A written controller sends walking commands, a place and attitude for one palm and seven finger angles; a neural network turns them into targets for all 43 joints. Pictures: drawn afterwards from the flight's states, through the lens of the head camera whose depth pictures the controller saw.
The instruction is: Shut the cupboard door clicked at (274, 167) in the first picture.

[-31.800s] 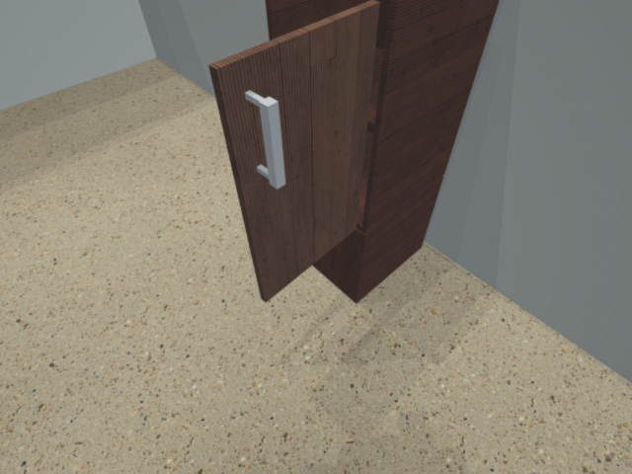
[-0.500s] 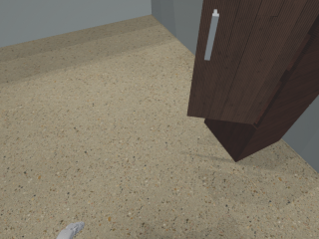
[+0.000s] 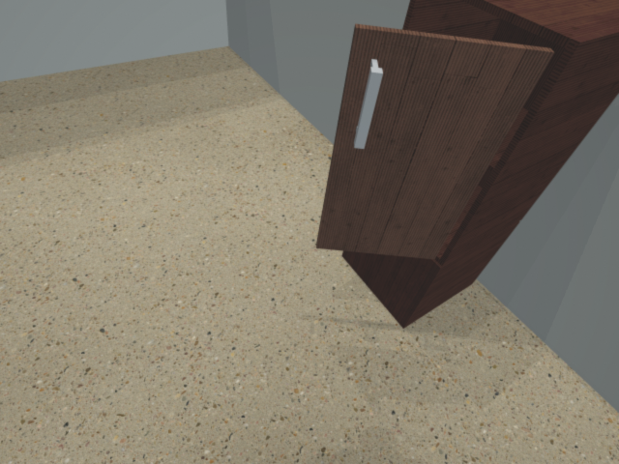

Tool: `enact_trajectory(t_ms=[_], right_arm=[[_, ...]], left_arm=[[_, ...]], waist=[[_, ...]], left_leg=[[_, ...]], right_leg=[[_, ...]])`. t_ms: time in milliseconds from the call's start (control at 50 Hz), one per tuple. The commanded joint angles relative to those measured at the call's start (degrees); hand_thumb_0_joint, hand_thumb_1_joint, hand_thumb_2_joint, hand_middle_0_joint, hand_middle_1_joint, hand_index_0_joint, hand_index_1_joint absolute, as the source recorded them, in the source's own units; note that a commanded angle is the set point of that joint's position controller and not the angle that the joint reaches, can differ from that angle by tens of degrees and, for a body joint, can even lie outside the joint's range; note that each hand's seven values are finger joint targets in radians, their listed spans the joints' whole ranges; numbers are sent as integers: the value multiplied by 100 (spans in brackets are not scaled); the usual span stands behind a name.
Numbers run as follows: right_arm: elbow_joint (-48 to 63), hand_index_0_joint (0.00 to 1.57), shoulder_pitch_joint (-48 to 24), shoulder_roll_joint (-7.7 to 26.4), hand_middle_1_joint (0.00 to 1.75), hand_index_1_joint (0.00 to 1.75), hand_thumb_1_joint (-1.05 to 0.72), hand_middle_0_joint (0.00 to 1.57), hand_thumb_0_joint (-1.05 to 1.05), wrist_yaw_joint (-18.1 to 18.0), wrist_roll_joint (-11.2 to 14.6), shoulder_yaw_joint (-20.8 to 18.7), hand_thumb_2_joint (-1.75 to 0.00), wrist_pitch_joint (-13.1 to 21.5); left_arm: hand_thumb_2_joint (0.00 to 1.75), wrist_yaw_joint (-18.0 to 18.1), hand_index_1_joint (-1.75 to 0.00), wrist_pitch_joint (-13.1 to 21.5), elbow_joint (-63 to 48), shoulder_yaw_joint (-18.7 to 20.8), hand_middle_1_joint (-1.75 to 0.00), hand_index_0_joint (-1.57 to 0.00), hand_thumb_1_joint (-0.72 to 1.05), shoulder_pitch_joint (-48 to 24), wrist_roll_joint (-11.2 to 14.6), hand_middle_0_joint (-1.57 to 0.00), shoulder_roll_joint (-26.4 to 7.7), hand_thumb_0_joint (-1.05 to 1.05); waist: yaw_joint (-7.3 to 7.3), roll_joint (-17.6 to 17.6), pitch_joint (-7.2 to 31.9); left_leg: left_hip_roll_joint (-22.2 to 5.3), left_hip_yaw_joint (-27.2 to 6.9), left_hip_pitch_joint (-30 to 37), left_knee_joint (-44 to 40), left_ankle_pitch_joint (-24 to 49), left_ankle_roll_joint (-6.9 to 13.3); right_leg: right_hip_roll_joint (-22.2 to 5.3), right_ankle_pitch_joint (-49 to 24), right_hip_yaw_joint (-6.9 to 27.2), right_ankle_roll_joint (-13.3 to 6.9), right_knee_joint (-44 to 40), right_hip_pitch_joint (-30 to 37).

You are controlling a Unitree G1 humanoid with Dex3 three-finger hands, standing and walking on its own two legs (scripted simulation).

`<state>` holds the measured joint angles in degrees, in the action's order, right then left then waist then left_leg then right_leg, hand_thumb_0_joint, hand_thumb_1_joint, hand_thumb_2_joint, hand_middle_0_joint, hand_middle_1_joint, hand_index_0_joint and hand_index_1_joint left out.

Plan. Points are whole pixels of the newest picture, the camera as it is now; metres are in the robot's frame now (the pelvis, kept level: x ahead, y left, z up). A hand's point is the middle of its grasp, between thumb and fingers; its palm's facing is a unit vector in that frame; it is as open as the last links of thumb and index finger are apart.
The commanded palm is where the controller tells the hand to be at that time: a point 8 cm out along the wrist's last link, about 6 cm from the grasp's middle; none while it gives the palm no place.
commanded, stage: take the last steps up to it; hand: left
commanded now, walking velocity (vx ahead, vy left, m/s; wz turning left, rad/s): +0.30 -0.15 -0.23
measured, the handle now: (366, 105) +0.70 -0.07 +0.12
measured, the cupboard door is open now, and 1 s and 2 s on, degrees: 54 54 54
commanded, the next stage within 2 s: come to a stop and stand still in 0.58 s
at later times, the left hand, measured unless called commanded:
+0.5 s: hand (274, 414) +0.23 +0.05 -0.17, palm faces -0.13 -0.97 -0.20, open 7.4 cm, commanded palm none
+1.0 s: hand (303, 403) +0.26 +0.01 -0.19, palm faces -0.05 -0.98 -0.20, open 7.4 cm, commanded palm none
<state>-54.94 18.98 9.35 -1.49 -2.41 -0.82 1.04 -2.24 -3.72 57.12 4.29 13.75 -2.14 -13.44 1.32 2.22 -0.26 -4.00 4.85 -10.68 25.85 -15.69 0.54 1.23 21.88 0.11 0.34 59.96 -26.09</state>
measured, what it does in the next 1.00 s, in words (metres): walks ahead: right foot, then left foot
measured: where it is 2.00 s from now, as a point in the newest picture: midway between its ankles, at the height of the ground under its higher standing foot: outside the picture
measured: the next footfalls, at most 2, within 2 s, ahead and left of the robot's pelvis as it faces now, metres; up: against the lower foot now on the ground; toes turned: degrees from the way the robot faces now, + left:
right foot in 0.34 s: +0.22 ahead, -0.25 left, +0.00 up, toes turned -2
left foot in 0.76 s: +0.30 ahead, -0.07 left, +0.00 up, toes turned +0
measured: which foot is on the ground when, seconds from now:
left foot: down 0.00-0.34, up 0.36-0.74, down 0.76-1.00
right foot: up 0.00-0.32, down 0.34-1.00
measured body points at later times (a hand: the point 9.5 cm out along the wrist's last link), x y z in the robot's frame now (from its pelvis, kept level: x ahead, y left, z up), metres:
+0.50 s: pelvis +0.12 -0.12 -0.01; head +0.15 -0.13 +0.44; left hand +0.24 +0.10 -0.15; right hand +0.06 -0.36 -0.16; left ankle +0.08 +0.02 -0.66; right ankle +0.14 -0.20 -0.75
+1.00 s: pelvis +0.23 -0.17 -0.01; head +0.27 -0.17 +0.44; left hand +0.26 +0.06 -0.17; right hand +0.29 -0.39 -0.17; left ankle +0.26 -0.07 -0.75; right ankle +0.18 -0.25 -0.75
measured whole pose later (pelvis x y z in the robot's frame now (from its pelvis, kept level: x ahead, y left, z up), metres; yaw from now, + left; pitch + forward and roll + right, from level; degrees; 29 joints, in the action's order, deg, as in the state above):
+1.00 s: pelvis +0.23 -0.17 -0.01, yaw -5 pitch +0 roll +0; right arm -58.5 7.8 8.5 -2.4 -0.2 -1.4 -1.8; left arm 2.1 -1.5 61.0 1.0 14.0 -1.2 -8.2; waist -1.2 -0.1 -5.1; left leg -0.5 6.0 -15.5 30.2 -14.2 1.9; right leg 0.8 19.9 -2.7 -1.9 30.1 -9.6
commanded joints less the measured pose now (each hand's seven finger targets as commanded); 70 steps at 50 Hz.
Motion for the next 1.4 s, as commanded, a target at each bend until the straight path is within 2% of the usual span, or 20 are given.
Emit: enact_trajectory(t_ms=[0,180,280,300,320,360,460,640,700,720,780,840,940,1040,1160,1240,1280,1300,1340,1380], right_arm=[[33,20,635,1156,30,30,-90,20,0,-134,35,-293,-90,200],[-284,20,993,1188,30,30,-90,20,0,-59,-4,-403,-90,184],[-312,20,569,1312,30,30,-90,20,0,-27,52,-437,-90,148],[-274,20,435,1119,30,30,-90,20,0,28,127,-394,-90,173],[-82,20,321,576,30,30,-90,20,0,38,212,-256,-90,170],[-48,20,73,725,30,30,-90,20,0,38,208,-308,-90,105],[-327,20,290,479,30,30,-90,20,0,81,57,-292,-90,-74],[-48,20,-520,385,30,30,-90,20,0,58,78,-243,-90,17],[-255,20,-312,321,30,30,-90,20,0,-25,91,-129,-90,89],[-339,20,-59,419,30,30,-90,20,0,-77,98,-106,-90,127],[-438,20,148,840,30,30,-90,20,0,-210,211,-111,-90,41],[-284,20,-653,818,30,30,-90,20,0,-243,216,-102,-90,-81],[-98,20,-744,960,30,30,-90,20,0,-153,218,-322,-90,-240],[-62,20,-903,543,30,30,-90,20,0,-56,197,-323,-90,-413],[-182,20,-919,462,30,30,-90,20,0,-18,234,-218,-90,-333],[-465,20,-423,648,30,30,-90,20,0,-35,197,-164,-90,-150],[275,20,-691,833,30,30,-90,20,0,-9,228,-211,-90,-45],[224,20,-605,550,30,30,-90,20,0,-31,185,-201,-90,-25],[208,20,-371,477,30,30,-90,20,0,-25,236,-187,-90,-42],[138,20,-91,885,30,30,-90,20,0,5,193,-267,-90,28]], left_arm=[[90,-77,-30,219,-516,59,-30,-20,90,-495,42,-20,-193,0],[90,-139,-30,267,-677,-48,-30,-20,90,-1312,59,-20,-114,0],[90,-86,-30,406,-189,84,-30,-20,90,25,53,-20,-447,0],[90,-17,-30,475,101,195,-30,-20,90,948,24,-20,-847,0],[90,83,-30,522,316,297,-30,-20,90,1577,35,-20,-1382,0],[90,183,-30,515,175,226,-30,-20,90,856,130,-20,-1164,0],[90,271,-30,632,-57,-87,-30,-20,90,-289,103,-20,-268,0],[90,285,-30,670,277,-72,-30,-20,90,342,78,-20,-301,0],[90,340,-30,671,377,-117,-30,-20,90,417,163,-20,-187,0],[90,378,-30,668,409,-142,-30,-20,90,466,195,-20,-137,0],[90,535,-30,559,392,-292,-30,-20,90,729,228,-20,210,0],[90,494,-30,299,391,-237,-30,-20,90,563,184,-20,27,0],[90,477,-30,277,185,-120,-30,-20,90,508,111,-20,-272,0],[90,521,-30,335,108,-57,-30,-20,90,414,49,-20,-545,0],[90,503,-30,388,91,-55,-30,-20,90,197,59,-20,-680,0],[90,478,-30,405,153,-131,-30,-20,90,123,201,-20,-536,0],[90,728,-30,635,-93,-83,-30,-20,90,489,116,-20,-851,0],[90,726,-30,620,-154,-19,-30,-20,90,660,65,-20,-884,0],[90,688,-30,606,-269,-157,-30,-20,90,515,76,-20,-772,0],[90,640,-30,526,-493,-166,-30,-20,90,172,110,-20,-727,0]], waist=[[116,-1035,-364],[352,-1296,-707],[-357,-708,-52],[-809,165,512],[-967,1820,797],[-599,1082,296],[180,305,-190],[-28,6,-150],[105,-401,55],[175,-479,353],[48,-1297,419],[-168,-1235,-266],[-145,-137,399],[-228,725,117],[-187,575,83],[-90,239,386],[-123,-292,472],[-249,81,519],[-37,447,785],[33,-417,806]], left_leg=[[-1425,-973,781,-1465,962,469],[-1599,-302,688,-1349,1262,579],[-1253,239,-115,285,2134,247],[-813,677,-977,1584,1428,11],[174,710,-2370,3416,-2082,-192],[-223,-279,-2708,4641,-1552,13],[-387,-232,-1714,3835,-515,-174],[-126,22,-1675,1611,-552,-149],[118,6,-735,410,592,-119],[-64,-228,105,32,2416,42],[-1701,-1381,1153,318,6768,1229],[-1335,-1239,309,-307,5398,970],[-601,-841,310,235,2795,318],[398,-423,-1023,2284,-1419,-156],[310,-352,-996,1461,-1134,-263],[-37,-573,518,-389,2024,-121],[79,-113,-481,1220,1627,-120],[282,-76,-989,1129,-303,-7],[364,-182,-652,512,-152,50],[-138,-517,247,380,2443,206]], right_leg=[[-339,-623,83,98,283,-1173],[-466,-757,-389,53,-1767,-640],[-9,-1067,-655,-250,-3243,2002],[-630,-658,66,-472,-3659,3366],[-2080,-550,2237,-1058,-4308,4019],[-2112,149,2207,-1287,-4944,2861],[-1399,-1488,426,-1184,-4929,1247],[-1478,-3083,742,-1496,-4580,2291],[-1151,-5089,451,-968,-3574,2492],[-947,-5467,226,-486,-3047,2230],[-309,-233,-54,239,-2268,1103],[-418,171,36,43,-2883,1364],[-793,-2596,446,-302,-3277,1543],[-2071,-5595,1311,-1236,-3828,2090],[-1581,-5541,752,-1154,-3529,2551],[-986,-4104,409,-392,-3093,2103],[-1356,-7175,735,-109,-2961,2384],[-1532,-8221,938,-116,-2794,2842],[-1340,-7448,576,-503,-2419,2813],[-867,-4570,226,-321,-2282,1969]])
